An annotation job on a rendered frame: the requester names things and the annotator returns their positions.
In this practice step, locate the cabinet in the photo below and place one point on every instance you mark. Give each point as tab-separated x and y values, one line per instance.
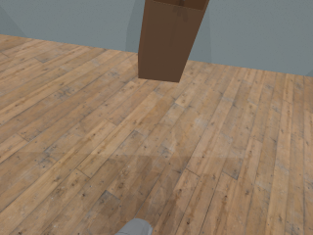
168	33

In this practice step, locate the drawer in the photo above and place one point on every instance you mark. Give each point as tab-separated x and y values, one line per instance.
193	4

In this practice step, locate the robot left thigh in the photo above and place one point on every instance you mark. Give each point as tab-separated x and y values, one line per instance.
136	226

